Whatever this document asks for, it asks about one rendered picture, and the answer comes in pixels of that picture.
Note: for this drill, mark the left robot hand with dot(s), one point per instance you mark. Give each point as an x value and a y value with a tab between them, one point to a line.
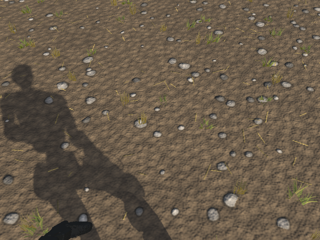
66	230

